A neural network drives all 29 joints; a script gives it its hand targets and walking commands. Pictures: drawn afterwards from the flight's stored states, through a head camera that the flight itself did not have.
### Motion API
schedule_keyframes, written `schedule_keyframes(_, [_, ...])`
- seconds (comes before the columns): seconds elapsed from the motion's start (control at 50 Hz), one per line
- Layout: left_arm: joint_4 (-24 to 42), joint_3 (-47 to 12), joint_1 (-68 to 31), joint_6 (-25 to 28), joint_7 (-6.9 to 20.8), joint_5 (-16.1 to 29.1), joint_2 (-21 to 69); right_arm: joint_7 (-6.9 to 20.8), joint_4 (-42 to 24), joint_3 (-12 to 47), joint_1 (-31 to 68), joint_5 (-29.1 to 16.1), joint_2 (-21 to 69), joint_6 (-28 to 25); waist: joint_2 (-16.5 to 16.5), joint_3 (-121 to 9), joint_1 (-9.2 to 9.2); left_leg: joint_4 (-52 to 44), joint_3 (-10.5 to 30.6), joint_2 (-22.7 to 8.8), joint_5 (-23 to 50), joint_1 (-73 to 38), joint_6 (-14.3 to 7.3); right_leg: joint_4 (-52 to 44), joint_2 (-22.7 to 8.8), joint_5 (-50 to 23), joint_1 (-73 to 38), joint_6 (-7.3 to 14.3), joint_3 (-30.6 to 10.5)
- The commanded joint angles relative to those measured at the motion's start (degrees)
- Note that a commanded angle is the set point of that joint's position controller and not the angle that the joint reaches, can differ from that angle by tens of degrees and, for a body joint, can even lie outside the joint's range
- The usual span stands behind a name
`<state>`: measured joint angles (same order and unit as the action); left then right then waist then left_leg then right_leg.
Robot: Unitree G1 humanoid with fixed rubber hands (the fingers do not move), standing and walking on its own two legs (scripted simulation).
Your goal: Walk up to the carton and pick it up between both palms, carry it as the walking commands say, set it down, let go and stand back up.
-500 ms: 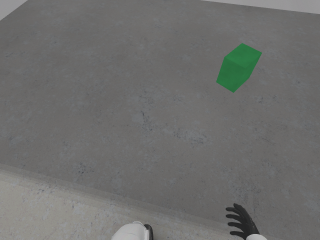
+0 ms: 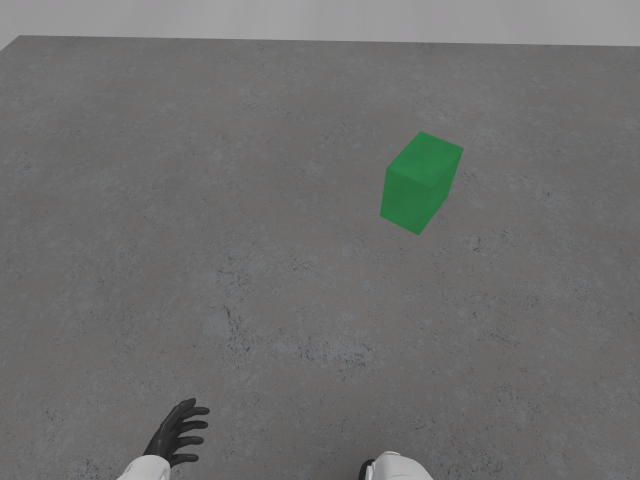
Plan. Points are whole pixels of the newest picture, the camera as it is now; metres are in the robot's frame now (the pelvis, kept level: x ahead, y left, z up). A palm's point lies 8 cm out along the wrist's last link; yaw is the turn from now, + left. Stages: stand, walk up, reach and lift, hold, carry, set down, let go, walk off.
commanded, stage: walk up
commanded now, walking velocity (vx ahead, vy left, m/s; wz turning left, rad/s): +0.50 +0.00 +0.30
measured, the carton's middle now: (419, 183) +1.14 -0.47 -0.62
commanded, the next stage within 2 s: none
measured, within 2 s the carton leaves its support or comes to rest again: neither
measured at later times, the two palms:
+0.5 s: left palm out of the picture +0.06 +0.19 -0.12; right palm (408, 278) +0.42 -0.18 -0.10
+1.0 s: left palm (174, 230) +0.57 +0.24 -0.10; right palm (438, 332) +0.33 -0.21 -0.12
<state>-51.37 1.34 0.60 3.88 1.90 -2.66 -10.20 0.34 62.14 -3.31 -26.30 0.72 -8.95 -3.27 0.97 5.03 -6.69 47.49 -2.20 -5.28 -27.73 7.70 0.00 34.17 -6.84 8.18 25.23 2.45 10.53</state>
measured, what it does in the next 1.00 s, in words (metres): walks ahead: left foot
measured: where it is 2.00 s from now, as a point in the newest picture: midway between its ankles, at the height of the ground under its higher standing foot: (328, 358)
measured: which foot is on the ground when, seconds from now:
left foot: up 0.00-0.50, down 0.52-1.00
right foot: down 0.00-0.52, up 0.54-1.00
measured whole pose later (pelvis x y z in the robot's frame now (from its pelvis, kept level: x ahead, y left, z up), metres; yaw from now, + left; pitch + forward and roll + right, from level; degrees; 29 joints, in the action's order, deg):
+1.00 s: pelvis +0.42 +0.01 +0.02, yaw +6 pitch +0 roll +1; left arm -51.3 4.1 2.1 -0.5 2.0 -0.8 -10.7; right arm -1.3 62.0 -1.9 -28.0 0.9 -7.9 -5.0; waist 0.0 3.9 -7.3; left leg 16.6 -7.8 -1.0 -19.3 -2.6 0.1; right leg 40.1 -4.1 7.7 32.5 2.6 6.2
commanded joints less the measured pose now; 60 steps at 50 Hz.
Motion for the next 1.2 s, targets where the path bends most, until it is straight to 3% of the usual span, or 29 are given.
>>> schedule_keyframes(0.0, [-4.3, 3.9, 18.8, 1.2, -1.6, 0.0, -12.5, 0.0, -5.7, -1.3, 8.2, -0.9, -5.6, -1.8, -10.8, -12.9, 11.94, 26.6, 1.9, -2.8, 5.0, 28.8, -2.2, -20.1, -20.2, 4.5, -27.9, 4.2, -21.4])
schedule_keyframes(0.02, [-3.7, 3.5, 16.8, 1.5, -1.4, 0.2, -9.7, -0.2, -4.2, -0.7, 7.4, -0.5, -4.0, -1.3, -8.6, -9.5, 9.74, 26.0, 2.5, -4.0, 8.0, 26.4, -1.7, -19.6, -18.4, -1.6, -21.9, 3.2, -15.3])
schedule_keyframes(0.04, [-3.4, 3.0, 16.0, 1.7, -1.6, 0.7, -7.8, 0.0, -3.2, -0.8, 6.4, 0.3, -3.6, -0.5, -8.6, -7.8, 8.49, 25.5, 2.5, -3.6, 9.8, 24.1, -1.0, -20.2, -16.8, -2.7, -17.0, 2.5, -13.1])
schedule_keyframes(0.08, [-3.7, 2.4, 17.3, 2.1, -1.9, 0.9, -6.3, 0.2, -3.5, -0.6, 6.4, 1.2, -2.9, 0.9, -8.4, -5.1, 7.16, 23.3, 1.6, -2.6, 11.8, 24.5, -0.5, -22.1, -16.2, -3.4, -13.9, 3.0, -11.1])
schedule_keyframes(0.1, [-5.4, 2.4, 21.4, 2.1, -2.1, 1.8, -3.2, 1.3, -3.5, -1.2, 7.6, 1.5, -2.0, 1.3, -9.2, -4.9, 5.97, 23.4, 0.8, -1.4, 13.5, 25.2, -1.3, -21.7, -10.9, -6.3, -15.0, 3.5, -11.5])
schedule_keyframes(0.14, [-6.1, 3.0, 22.8, 2.3, -2.2, 1.8, -3.8, 2.1, -4.2, -1.6, 9.9, 1.3, -2.5, 1.7, -10.2, -5.2, 5.29, 22.3, 0.4, -1.1, 17.2, 29.1, -1.4, -22.1, -10.5, -6.2, -18.2, 3.8, -8.6])
schedule_keyframes(0.24, [-7.5, 2.7, 24.8, 2.2, -2.5, 1.6, -4.1, 2.7, -6.9, -0.8, 23.2, 0.4, -3.3, 2.0, -6.4, -0.6, 6.94, 5.9, -1.6, -1.6, 20.8, 29.0, 0.2, -25.3, -11.0, -7.0, -17.6, 4.4, -5.8])
schedule_keyframes(0.4, [-11.0, 4.0, 29.5, 0.6, -2.9, 1.7, -6.6, 2.2, -9.6, -0.6, 32.6, 0.0, -5.1, 1.2, -7.3, -0.2, 10.84, -10.5, -5.5, 0.6, 17.8, 24.3, -0.9, -22.2, -12.2, -10.6, -25.2, 4.2, -4.5])
schedule_keyframes(0.44, [-11.0, 4.3, 28.1, 0.1, -3.0, 1.9, -6.9, 1.9, -8.9, -0.7, 29.7, 0.5, -5.8, 0.9, -8.6, -1.4, 9.61, -13.9, -6.6, 2.5, 15.4, 19.3, -1.6, -17.6, -11.1, -16.0, -24.9, 3.1, -2.2])
schedule_keyframes(0.48, [-10.6, 4.3, 27.0, -0.3, -3.1, 2.6, -6.7, 0.7, -5.5, -1.5, 19.7, 1.3, -8.2, -0.1, -4.5, -6.8, 5.18, -20.5, -7.8, 6.3, 15.7, 2.5, -3.5, -1.8, -7.1, -27.4, -19.5, 1.1, 2.9])
schedule_keyframes(0.5, [-9.4, 3.9, 27.0, -0.2, -3.1, 3.0, -5.4, -0.3, -3.2, -2.7, 11.0, 1.5, -11.6, -0.6, 0.5, -13.7, 1.62, -21.8, 2.8, -1.0, 13.7, -12.2, -6.2, 12.5, -5.7, -19.2, -11.0, -0.6, 2.6])
schedule_keyframes(0.52, [-7.6, 3.2, 25.5, 0.0, -2.7, 2.7, -2.6, -1.1, -1.5, -3.7, 4.9, 1.3, -16.1, -0.8, 10.4, -14.3, 0.69, -28.2, 24.9, -15.5, 15.8, -22.0, -9.5, 27.4, 1.1, 17.8, 5.7, -2.4, 0.9])
schedule_keyframes(0.54, [-5.6, 4.0, 22.7, -0.5, -2.3, 1.9, -4.0, -1.0, 1.1, -3.4, 1.0, 0.1, -16.7, -0.3, 10.8, -14.3, -0.07, -33.5, 36.1, -19.6, 13.5, -22.3, -13.8, 35.2, 3.1, 21.4, 15.6, -2.6, -6.4])
schedule_keyframes(0.58, [-4.0, 4.5, 18.8, -0.1, -2.1, 2.6, -3.3, -1.1, -2.1, -2.6, 9.4, 0.4, -11.1, -0.9, 3.9, -6.8, 3.55, -34.7, 23.5, -14.9, 20.9, -12.7, -12.3, 38.4, -0.2, 12.1, 15.8, -2.2, -12.0])
schedule_keyframes(0.62, [-5.0, 4.9, 19.9, -0.4, -1.9, 2.4, -2.9, -1.1, -3.5, -1.4, 12.5, 0.3, -6.3, -1.6, 2.5, -3.9, 6.69, -34.7, 13.2, -10.2, 31.5, -5.0, -9.8, 34.0, -0.7, 8.2, 10.3, -2.6, -14.3])
schedule_keyframes(0.7, [-2.2, 5.4, 17.0, -2.8, -1.3, 2.0, -2.1, -1.3, -3.1, -0.2, 7.7, -0.1, -5.0, -3.2, 4.6, -3.6, 7.48, -35.0, 6.4, -8.4, 42.3, -4.1, -8.4, 27.1, 0.2, 5.0, 9.5, -3.2, -12.7])
schedule_keyframes(0.74, [-0.6, 5.1, 13.1, -3.3, -1.2, 1.9, -1.8, -1.5, -2.9, -0.3, 4.9, 0.1, -5.3, -3.5, 4.6, -2.4, 6.54, -35.1, 4.3, -8.5, 46.4, -4.5, -7.3, 23.9, 0.5, 2.4, 11.1, -2.9, -11.5])
schedule_keyframes(0.82, [2.9, 3.6, 3.9, -3.7, -0.7, 1.9, -0.7, -1.9, -2.7, -0.1, 0.0, 0.3, -5.6, -3.3, 4.3, 0.6, 3.81, -36.0, 1.1, -9.2, 43.8, -3.7, -5.9, 14.7, 0.8, -3.0, 11.1, -1.7, -7.5])
schedule_keyframes(0.94, [5.1, 2.6, -2.8, -3.2, 0.3, 2.0, -2.1, -2.0, -3.0, 0.1, -3.0, 0.2, -7.0, -2.6, 5.8, 0.8, 0.85, -34.0, 2.5, -11.5, 39.3, -8.2, -6.0, 6.2, 2.4, 0.0, 9.7, 0.6, -4.9])
schedule_keyframes(0.98, [4.9, 2.8, -1.2, -2.6, 0.2, 1.8, -2.7, -1.9, -3.3, 0.2, -0.7, -0.1, -7.5, -2.2, 5.2, -0.9, 2.70, -29.3, 3.3, -11.2, 44.3, -5.2, -5.1, 0.6, 2.9, 2.1, 1.4, 1.5, -4.8])
schedule_keyframes(1.0, [3.9, 3.4, 3.1, -2.0, 0.0, 1.6, -3.6, -1.7, -3.5, 0.3, 1.0, -0.3, -7.8, -2.1, 4.4, -3.0, 5.08, -23.6, 3.5, -10.3, 49.1, -1.4, -4.6, -2.6, 3.6, 2.5, -7.4, 1.5, -3.7])
schedule_keyframes(1.02, [2.0, 4.4, 9.9, -1.2, -0.5, 1.5, -5.1, -1.4, -4.0, 0.2, 1.9, -0.9, -8.2, -1.9, 2.5, -8.1, 7.97, -14.9, 2.1, -8.0, 46.7, 3.9, -3.9, -7.0, 4.0, -0.2, -19.9, 2.0, -2.6])
schedule_keyframes(1.04, [0.5, 5.9, 18.2, -0.5, -1.4, 1.3, -10.2, -1.0, -6.5, 0.6, 2.9, -1.6, -7.2, -2.0, -3.2, -17.0, 11.17, -1.7, 0.4, -4.6, 29.7, 13.0, -2.3, -8.6, -6.2, 4.2, -34.6, 4.4, -12.3])
schedule_keyframes(1.06, [-0.1, 6.3, 23.1, -0.3, -2.1, 1.4, -14.4, -0.6, -8.3, 1.7, 2.7, -1.4, -3.9, -2.0, -12.5, -21.3, 11.30, 15.2, -2.0, 0.2, -6.9, 24.7, -1.7, -9.8, -20.8, 1.3, -41.9, 5.0, -25.9])
schedule_keyframes(1.08, [-0.5, 7.7, 26.0, -0.8, -2.3, 0.8, -15.9, -1.0, -7.5, -0.8, 4.0, -0.6, -5.9, -1.2, -12.1, -22.4, 12.31, 24.1, 1.3, 0.2, -2.8, 28.0, -1.3, -18.9, -24.5, 14.1, -38.2, 8.3, -35.6])
schedule_keyframes(1.1, [-1.4, 7.1, 23.3, -1.1, -2.1, 1.4, -13.1, -0.6, -7.4, -0.8, 6.0, -0.1, -6.5, -1.0, -6.9, -16.1, 10.83, 27.2, 2.4, -1.2, 3.5, 30.1, -1.4, -23.2, -20.6, 26.1, -30.7, 7.4, -35.8])
schedule_keyframes(1.14, [-0.5, 4.3, 16.6, -0.1, -2.0, 2.8, -9.0, -0.1, -7.3, 1.0, 7.7, -0.5, -1.6, -0.5, -3.2, -7.1, 8.23, 25.9, 1.9, -2.5, 10.1, 29.6, -1.0, -24.7, -16.1, 16.8, -18.6, 6.2, -23.6])
schedule_keyframes(1.16, [0.1, 2.6, 15.9, 0.5, -2.5, 3.2, -6.3, -0.4, -6.4, 0.8, 6.5, 0.8, -0.8, -0.2, -1.4, -4.8, 6.98, 22.3, 2.2, -2.2, 11.5, 24.8, -0.6, -22.3, -13.8, -3.3, -13.4, 7.5, -19.8])
schedule_keyframes(1.18, [-0.2, 1.6, 16.6, 1.0, -3.1, 3.6, -3.8, -0.9, -5.5, 0.6, 5.7, 1.8, -1.0, 0.2, 0.2, -2.9, 6.00, 18.4, 2.6, -1.6, 10.5, 20.8, -0.1, -17.9, -11.7, -32.8, -11.1, 8.0, -15.2])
